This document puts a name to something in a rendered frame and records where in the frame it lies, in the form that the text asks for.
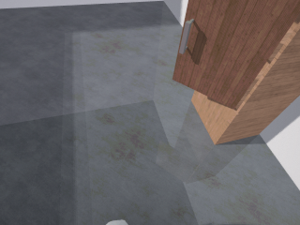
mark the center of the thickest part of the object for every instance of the cupboard door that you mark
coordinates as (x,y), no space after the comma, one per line
(228,44)

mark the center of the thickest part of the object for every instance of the handle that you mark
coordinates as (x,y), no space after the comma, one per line
(185,36)

